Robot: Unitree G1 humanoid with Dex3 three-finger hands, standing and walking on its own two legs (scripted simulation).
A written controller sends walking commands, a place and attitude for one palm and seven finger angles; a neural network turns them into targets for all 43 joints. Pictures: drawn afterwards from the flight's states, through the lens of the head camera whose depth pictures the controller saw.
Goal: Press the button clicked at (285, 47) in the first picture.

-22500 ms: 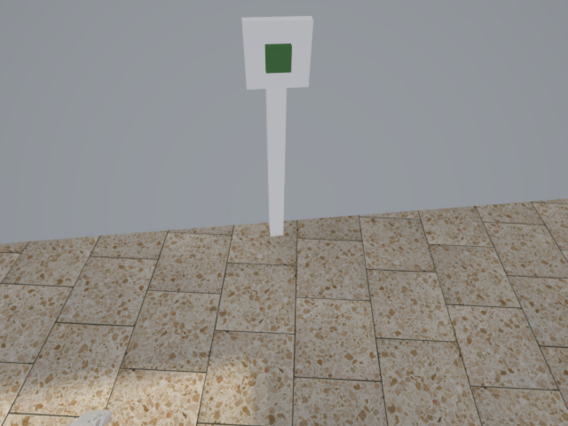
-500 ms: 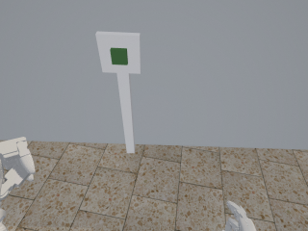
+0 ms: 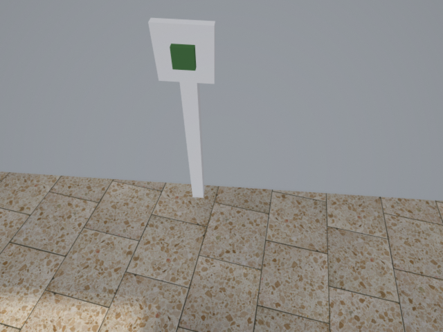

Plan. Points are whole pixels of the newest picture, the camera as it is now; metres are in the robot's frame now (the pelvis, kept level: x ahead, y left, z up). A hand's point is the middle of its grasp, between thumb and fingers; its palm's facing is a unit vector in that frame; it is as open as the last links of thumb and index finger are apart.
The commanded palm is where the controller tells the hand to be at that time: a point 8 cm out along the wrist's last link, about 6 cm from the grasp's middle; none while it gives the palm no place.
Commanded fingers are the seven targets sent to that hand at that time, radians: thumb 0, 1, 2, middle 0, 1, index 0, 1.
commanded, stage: let the arm hang, fingers relaxed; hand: left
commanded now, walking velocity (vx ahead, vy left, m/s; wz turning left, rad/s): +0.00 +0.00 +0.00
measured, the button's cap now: (183, 56) +0.82 +0.17 +0.06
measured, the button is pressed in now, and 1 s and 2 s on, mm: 0 0 0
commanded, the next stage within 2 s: stand and wait in 0.60 s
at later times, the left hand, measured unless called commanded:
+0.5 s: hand out of the picture +0.00 +0.14 -0.18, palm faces +0.03 -0.98 -0.18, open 7.3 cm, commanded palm none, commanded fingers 0.00 0.90 0.90 -0.20 -0.30 -0.20 -0.30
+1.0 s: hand out of the picture -0.01 +0.15 -0.17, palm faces +0.04 -0.98 -0.21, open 7.4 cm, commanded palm none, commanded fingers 0.00 0.90 0.90 -0.20 -0.30 -0.20 -0.30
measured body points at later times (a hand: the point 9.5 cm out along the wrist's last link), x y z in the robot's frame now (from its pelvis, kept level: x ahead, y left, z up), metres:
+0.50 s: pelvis +0.00 -0.01 +0.00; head +0.00 -0.02 +0.45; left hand +0.00 +0.20 -0.16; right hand -0.02 -0.22 -0.17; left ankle +0.06 +0.11 -0.74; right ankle -0.03 -0.11 -0.74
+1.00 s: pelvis +0.01 -0.02 +0.00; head +0.03 -0.03 +0.45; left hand -0.01 +0.20 -0.16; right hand +0.01 -0.24 -0.16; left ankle +0.06 +0.11 -0.74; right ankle -0.03 -0.11 -0.74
